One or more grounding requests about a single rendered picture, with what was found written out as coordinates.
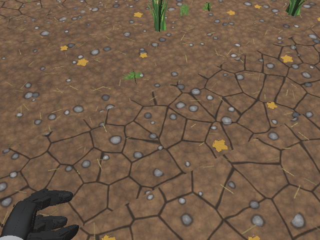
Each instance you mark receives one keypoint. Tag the left robot hand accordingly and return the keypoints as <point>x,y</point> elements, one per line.
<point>23,222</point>

